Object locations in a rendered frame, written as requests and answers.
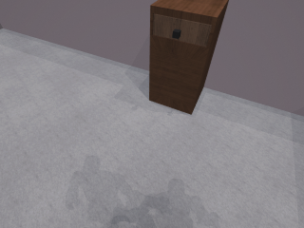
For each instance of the handle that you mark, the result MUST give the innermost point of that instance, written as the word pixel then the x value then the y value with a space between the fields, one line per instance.
pixel 176 33

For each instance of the cabinet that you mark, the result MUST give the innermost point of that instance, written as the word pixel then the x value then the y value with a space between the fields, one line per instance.
pixel 177 69

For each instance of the drawer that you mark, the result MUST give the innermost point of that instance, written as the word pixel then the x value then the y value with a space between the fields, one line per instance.
pixel 190 31

